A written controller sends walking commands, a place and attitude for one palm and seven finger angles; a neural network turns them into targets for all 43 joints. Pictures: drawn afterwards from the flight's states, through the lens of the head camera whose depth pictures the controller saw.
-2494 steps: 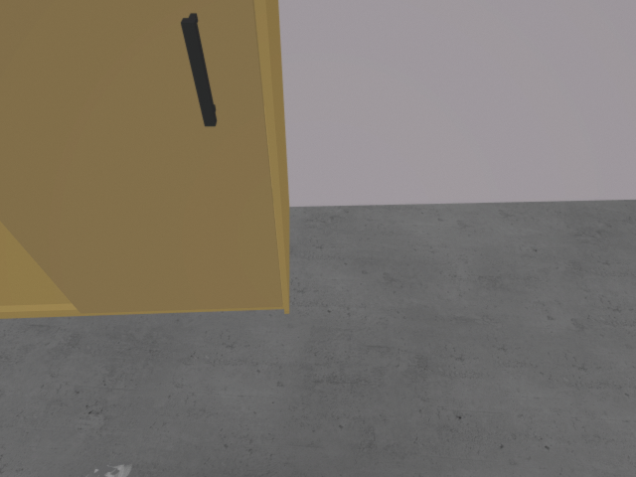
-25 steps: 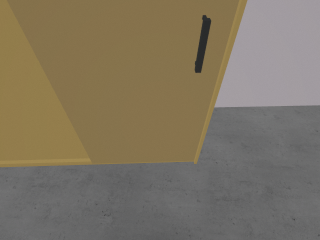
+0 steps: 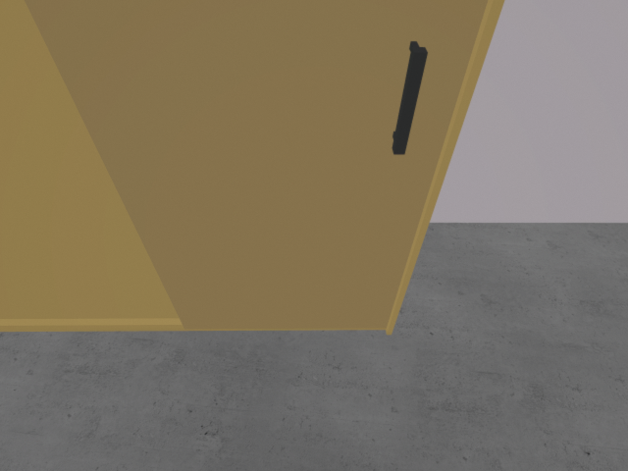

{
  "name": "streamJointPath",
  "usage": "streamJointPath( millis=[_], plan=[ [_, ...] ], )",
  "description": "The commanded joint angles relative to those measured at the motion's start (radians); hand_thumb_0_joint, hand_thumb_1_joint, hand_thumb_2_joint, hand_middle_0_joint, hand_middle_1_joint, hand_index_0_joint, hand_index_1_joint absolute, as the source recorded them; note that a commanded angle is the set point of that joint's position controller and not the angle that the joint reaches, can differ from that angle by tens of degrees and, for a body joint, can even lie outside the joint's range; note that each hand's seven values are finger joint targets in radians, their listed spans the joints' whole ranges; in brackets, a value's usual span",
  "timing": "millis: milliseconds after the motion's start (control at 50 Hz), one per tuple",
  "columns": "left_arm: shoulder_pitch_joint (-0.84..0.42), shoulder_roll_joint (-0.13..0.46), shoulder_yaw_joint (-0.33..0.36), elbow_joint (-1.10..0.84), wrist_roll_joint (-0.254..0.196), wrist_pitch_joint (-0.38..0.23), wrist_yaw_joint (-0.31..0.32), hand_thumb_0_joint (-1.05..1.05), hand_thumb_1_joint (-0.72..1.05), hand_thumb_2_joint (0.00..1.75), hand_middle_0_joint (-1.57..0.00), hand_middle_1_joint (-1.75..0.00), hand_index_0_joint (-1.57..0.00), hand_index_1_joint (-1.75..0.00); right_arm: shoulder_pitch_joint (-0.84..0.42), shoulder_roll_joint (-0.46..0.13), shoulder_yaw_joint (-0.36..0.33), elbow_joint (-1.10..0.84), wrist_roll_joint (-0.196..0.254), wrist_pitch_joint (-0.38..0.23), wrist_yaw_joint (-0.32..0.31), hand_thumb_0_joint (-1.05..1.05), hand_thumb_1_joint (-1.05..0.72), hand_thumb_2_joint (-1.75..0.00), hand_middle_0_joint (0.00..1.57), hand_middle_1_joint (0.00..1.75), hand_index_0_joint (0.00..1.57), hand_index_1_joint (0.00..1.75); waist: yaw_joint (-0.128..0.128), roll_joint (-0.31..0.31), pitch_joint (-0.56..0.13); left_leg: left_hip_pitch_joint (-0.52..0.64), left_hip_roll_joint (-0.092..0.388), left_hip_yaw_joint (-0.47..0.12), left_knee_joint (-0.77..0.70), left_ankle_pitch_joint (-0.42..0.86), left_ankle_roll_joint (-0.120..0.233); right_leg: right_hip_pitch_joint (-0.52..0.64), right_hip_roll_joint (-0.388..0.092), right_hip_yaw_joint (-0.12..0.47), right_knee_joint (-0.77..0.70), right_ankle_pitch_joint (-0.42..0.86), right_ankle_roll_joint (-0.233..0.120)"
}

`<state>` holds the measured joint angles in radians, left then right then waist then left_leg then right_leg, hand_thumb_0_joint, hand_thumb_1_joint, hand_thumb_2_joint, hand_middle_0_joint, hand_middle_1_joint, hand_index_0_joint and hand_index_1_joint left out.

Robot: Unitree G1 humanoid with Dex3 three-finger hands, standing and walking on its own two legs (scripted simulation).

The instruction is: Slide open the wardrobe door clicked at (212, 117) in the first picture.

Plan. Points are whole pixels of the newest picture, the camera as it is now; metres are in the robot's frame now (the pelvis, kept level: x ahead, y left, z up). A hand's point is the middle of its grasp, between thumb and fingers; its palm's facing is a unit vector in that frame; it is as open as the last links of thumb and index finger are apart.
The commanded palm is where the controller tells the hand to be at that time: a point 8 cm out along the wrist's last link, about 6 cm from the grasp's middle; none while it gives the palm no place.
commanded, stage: take the last steps up to it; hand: right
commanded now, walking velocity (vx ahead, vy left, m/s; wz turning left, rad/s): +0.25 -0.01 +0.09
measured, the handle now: (406, 100) +0.68 -0.12 +0.15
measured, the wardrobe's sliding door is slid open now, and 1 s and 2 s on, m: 0.00 0.00 0.00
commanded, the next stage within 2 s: come to a stop and stand still in 0.36 s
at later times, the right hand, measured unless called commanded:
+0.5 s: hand out of the picture +0.08 -0.21 -0.19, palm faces +0.03 +0.99 -0.17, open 7.4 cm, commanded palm none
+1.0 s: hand (459, 396) +0.29 -0.23 -0.18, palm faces +0.01 +0.98 -0.19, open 7.3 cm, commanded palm none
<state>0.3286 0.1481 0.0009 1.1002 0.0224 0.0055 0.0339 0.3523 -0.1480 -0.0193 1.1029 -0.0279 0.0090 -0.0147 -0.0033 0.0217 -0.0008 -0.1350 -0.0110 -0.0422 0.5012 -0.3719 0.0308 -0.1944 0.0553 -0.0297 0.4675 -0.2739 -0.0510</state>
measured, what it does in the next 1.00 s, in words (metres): walks ahead: right foot, then left foot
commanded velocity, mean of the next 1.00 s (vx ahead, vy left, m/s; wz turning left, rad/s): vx -0.01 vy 0.02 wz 0.04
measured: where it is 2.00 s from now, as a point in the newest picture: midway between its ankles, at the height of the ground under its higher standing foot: outside the picture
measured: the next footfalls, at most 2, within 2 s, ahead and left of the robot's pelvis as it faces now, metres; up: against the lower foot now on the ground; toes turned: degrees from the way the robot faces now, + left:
right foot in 0.40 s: +0.26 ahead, -0.15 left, +0.00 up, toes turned -6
left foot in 0.68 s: +0.25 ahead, +0.08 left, +0.00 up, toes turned +5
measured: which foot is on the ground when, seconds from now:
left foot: down 0.00-0.40, up 0.42-0.66, down 0.68-0.98, up 1.00-1.00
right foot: down 0.00-0.08, up 0.10-0.38, down 0.40-0.70, up 0.72-0.94, down 0.96-1.00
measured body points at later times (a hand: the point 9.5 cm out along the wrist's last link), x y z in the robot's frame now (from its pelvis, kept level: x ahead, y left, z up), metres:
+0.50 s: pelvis +0.14 -0.04 -0.02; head +0.18 -0.05 +0.43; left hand +0.22 +0.19 -0.16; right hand +0.08 -0.26 -0.18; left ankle +0.00 +0.07 -0.66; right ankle +0.22 -0.15 -0.74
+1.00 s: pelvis +0.19 -0.05 -0.01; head +0.24 -0.07 +0.44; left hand +0.21 +0.19 -0.16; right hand +0.29 -0.28 -0.17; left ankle +0.21 +0.07 -0.74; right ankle +0.16 -0.15 -0.74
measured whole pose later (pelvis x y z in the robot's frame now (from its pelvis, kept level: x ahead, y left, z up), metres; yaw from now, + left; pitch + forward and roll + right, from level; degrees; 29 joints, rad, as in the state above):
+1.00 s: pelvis +0.19 -0.05 -0.01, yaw +1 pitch +1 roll +1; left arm 0.25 0.16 0.04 1.01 0.02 0.03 0.03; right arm 0.13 -0.18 -0.06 0.95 -0.02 0.02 -0.04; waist 0.02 0.03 0.08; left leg -0.33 0.04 0.07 0.61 -0.29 0.00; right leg -0.25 -0.01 -0.05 0.59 -0.34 0.00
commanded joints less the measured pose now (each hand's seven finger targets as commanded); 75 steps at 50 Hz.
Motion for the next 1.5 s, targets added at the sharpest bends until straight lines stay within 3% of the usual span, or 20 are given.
streamJointPath(
  millis=[0,80,120,200,320,340,380,400,500,600,680,740,840,920,960,1000,1280,1320,1380,1480],
  plan=[
    [0.069,0.161,0.042,-0.044,-0.003,-0.023,0.003,0.00,0.90,0.90,-0.20,-0.30,-0.20,-0.30,0.092,-0.068,-0.029,-0.043,-0.003,-0.021,0.009,0.00,-0.90,-0.90,0.20,0.30,0.20,0.30,-0.017,-0.079,0.152,-0.113,0.022,-0.036,0.002,-0.092,0.040,-0.113,-0.228,0.292,-0.196,-0.346,-0.096],
    [-0.055,0.091,0.031,-0.114,-0.002,-0.047,-0.004,0.00,0.90,0.90,-0.20,-0.30,-0.20,-0.30,0.284,-0.148,-0.061,0.016,0.001,-0.046,-0.010,0.00,-0.90,-0.90,0.20,0.30,0.20,0.30,-0.087,0.243,0.162,0.243,0.335,-0.466,-0.262,0.259,0.195,-0.500,-0.037,-0.046,0.359,-0.208,0.025],
    [-0.106,0.088,0.041,-0.134,-0.001,-0.051,-0.006,0.00,0.90,0.90,-0.20,-0.30,-0.20,-0.30,0.309,-0.131,-0.061,0.021,-0.005,-0.053,-0.026,0.00,-0.90,-0.90,0.20,0.30,0.20,0.30,-0.084,0.100,0.170,0.310,0.375,-0.411,-0.194,0.655,0.252,-0.613,-0.093,0.004,0.597,-0.259,0.030],
    [-0.162,0.056,0.043,-0.175,-0.006,-0.038,-0.029,0.00,0.90,0.90,-0.20,-0.30,-0.20,-0.30,0.225,-0.108,-0.056,-0.004,-0.009,-0.067,-0.034,0.00,-0.90,-0.90,0.20,0.30,0.20,0.30,-0.035,0.073,0.182,0.233,0.297,-0.217,-0.218,0.637,0.180,-0.620,-0.143,-0.004,0.591,-0.175,0.032],
    [0.026,0.089,0.046,-0.126,-0.007,-0.048,-0.032,0.00,0.90,0.90,-0.20,-0.30,-0.20,-0.30,0.098,-0.144,-0.065,-0.017,0.007,-0.069,-0.022,0.00,-0.90,-0.90,0.20,0.30,0.20,0.30,0.099,0.089,0.069,-0.041,0.145,0.000,-0.056,0.732,0.067,0.038,-0.050,-0.120,0.136,0.201,0.020],
    [0.132,0.130,0.054,-0.086,-0.001,-0.050,-0.023,0.00,0.90,0.90,-0.20,-0.30,-0.20,-0.30,0.134,-0.125,-0.060,-0.012,0.010,-0.064,-0.022,0.00,-0.90,-0.90,0.20,0.30,0.20,0.30,0.125,0.030,-0.021,-0.080,0.120,0.001,0.115,0.638,0.051,0.206,-0.087,-0.070,0.092,0.246,0.012],
    [0.283,0.271,0.087,-0.055,0.017,-0.051,-0.005,0.00,0.90,0.90,-0.20,-0.30,-0.20,-0.30,0.215,-0.040,-0.045,-0.038,0.023,-0.061,-0.010,0.00,-0.90,-0.90,0.20,0.30,0.20,0.30,0.129,-0.275,-0.205,-0.304,-0.063,0.098,0.659,-0.247,0.013,0.399,-0.506,0.431,-0.069,0.382,-0.191],
    [0.219,0.296,0.085,-0.072,0.007,-0.044,-0.002,0.00,0.90,0.90,-0.20,-0.30,-0.20,-0.30,0.152,-0.038,-0.032,-0.081,0.015,-0.056,-0.011,0.00,-0.90,-0.90,0.20,0.30,0.20,0.30,0.110,-0.182,-0.136,-0.377,-0.023,0.032,0.799,-0.274,0.020,0.263,-0.563,0.535,-0.151,0.178,-0.242],
    [-0.097,0.145,0.039,-0.136,0.015,-0.047,0.007,0.00,0.90,0.90,-0.20,-0.30,-0.20,-0.30,0.094,0.002,-0.036,-0.092,0.008,-0.014,0.004,0.00,-0.90,-0.90,0.20,0.30,0.20,0.30,-0.027,-0.132,0.051,-0.196,0.089,0.036,0.429,-0.104,-0.020,-0.210,-0.372,0.152,-0.195,0.215,-0.110],
    [-0.120,0.170,0.064,-0.142,0.004,-0.008,0.011,0.00,0.90,0.90,-0.20,-0.30,-0.20,-0.30,0.120,-0.063,-0.053,-0.119,-0.009,0.011,0.003,0.00,-0.90,-0.90,0.20,0.30,0.20,0.30,-0.050,-0.083,0.023,-0.050,0.024,0.097,0.086,0.126,-0.034,-0.249,-0.328,0.098,-0.087,0.116,-0.070],
    [-0.061,0.077,0.068,-0.151,-0.008,0.016,-0.007,0.00,0.90,0.90,-0.20,-0.30,-0.20,-0.30,-0.031,-0.205,-0.071,-0.196,-0.016,0.006,-0.002,0.00,-0.90,-0.90,0.20,0.30,0.20,0.30,0.002,0.144,0.018,-0.189,0.292,-0.226,-0.158,0.344,0.123,-0.199,-0.064,-0.075,0.268,-0.140,0.053],
    [-0.043,0.075,0.075,-0.140,-0.009,0.030,0.001,0.00,0.90,0.90,-0.20,-0.30,-0.20,-0.30,-0.104,-0.178,-0.069,-0.201,-0.015,0.000,-0.018,0.00,-0.90,-0.90,0.20,0.30,0.20,0.30,0.007,0.131,0.002,-0.115,0.335,-0.203,-0.117,0.692,0.223,-0.260,-0.070,0.034,0.599,-0.289,0.052],
    [-0.035,0.070,0.063,-0.145,-0.014,0.020,-0.001,0.00,0.90,0.90,-0.20,-0.30,-0.20,-0.30,-0.113,-0.192,-0.084,-0.195,-0.008,-0.004,-0.038,0.00,-0.90,-0.90,0.20,0.30,0.20,0.30,-0.008,0.109,-0.089,0.111,0.318,-0.107,-0.018,0.987,0.190,-0.251,-0.086,0.027,0.380,-0.255,0.084],
    [0.053,0.090,0.059,-0.109,-0.012,0.010,-0.001,0.00,0.90,0.90,-0.20,-0.30,-0.20,-0.30,-0.134,-0.171,-0.081,-0.178,0.012,0.005,-0.034,0.00,-0.90,-0.90,0.20,0.30,0.20,0.30,0.024,0.073,-0.110,0.043,0.223,-0.031,0.090,0.792,0.076,-0.013,-0.118,0.018,-0.076,0.228,0.071],
    [0.027,0.181,0.073,-0.128,0.004,0.006,0.007,0.00,0.90,0.90,-0.20,-0.30,-0.20,-0.30,-0.115,-0.091,-0.061,-0.204,0.014,0.015,-0.031,0.00,-0.90,-0.90,0.20,0.30,0.20,0.30,0.003,-0.229,-0.065,-0.178,0.047,0.089,0.212,0.065,-0.030,0.097,-0.393,0.216,-0.071,0.909,-0.076],
    [0.061,0.176,0.065,-0.112,0.009,0.004,0.032,0.00,0.90,0.90,-0.20,-0.30,-0.20,-0.30,-0.207,-0.105,-0.060,-0.221,0.006,0.035,-0.031,0.00,-0.90,-0.90,0.20,0.30,0.20,0.30,0.048,-0.269,-0.004,-0.293,0.003,-0.008,0.481,-0.227,-0.030,0.077,-0.440,0.280,-0.079,1.093,-0.156],
    [0.010,0.155,0.066,-0.076,0.000,-0.002,0.017,0.00,0.90,0.90,-0.20,-0.30,-0.20,-0.30,-0.084,-0.068,-0.045,-0.120,0.012,0.012,0.004,0.00,-0.90,-0.90,0.20,0.30,0.20,0.30,-0.001,-0.145,-0.025,0.031,0.010,0.083,-0.096,0.173,-0.043,-0.037,-0.245,0.122,-0.072,0.232,-0.040],
    [0.026,0.066,0.045,-0.083,-0.014,-0.005,0.001,0.00,0.90,0.90,-0.20,-0.30,-0.20,-0.30,-0.052,-0.157,-0.043,-0.088,0.007,-0.014,-0.009,0.00,-0.90,-0.90,0.20,0.30,0.20,0.30,0.009,0.069,0.007,0.074,0.219,-0.172,-0.258,0.098,0.029,-0.151,-0.108,0.014,0.018,-0.117,0.050],
    [0.008,0.076,0.037,-0.072,0.005,0.006,-0.011,0.00,0.90,0.90,-0.20,-0.30,-0.20,-0.30,-0.081,-0.176,-0.045,-0.080,0.007,-0.022,-0.007,0.00,-0.90,-0.90,0.20,0.30,0.20,0.30,0.001,0.217,0.114,-0.080,0.236,-0.246,-0.330,-0.056,0.094,-0.134,-0.083,-0.007,0.103,-0.078,0.058],
    [0.068,0.080,0.032,-0.034,-0.003,-0.008,-0.009,0.00,0.90,0.90,-0.20,-0.30,-0.20,-0.30,-0.077,-0.134,-0.041,-0.069,0.012,-0.029,-0.012,0.00,-0.90,-0.90,0.20,0.30,0.20,0.30,0.025,0.096,0.091,-0.091,0.218,-0.139,-0.219,0.204,0.085,-0.031,-0.108,0.010,0.015,0.040,0.057]
  ],
)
